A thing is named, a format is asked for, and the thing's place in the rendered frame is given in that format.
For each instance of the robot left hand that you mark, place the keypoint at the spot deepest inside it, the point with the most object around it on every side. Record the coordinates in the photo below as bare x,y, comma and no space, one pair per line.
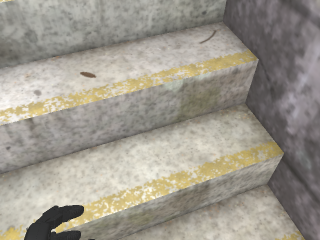
52,218

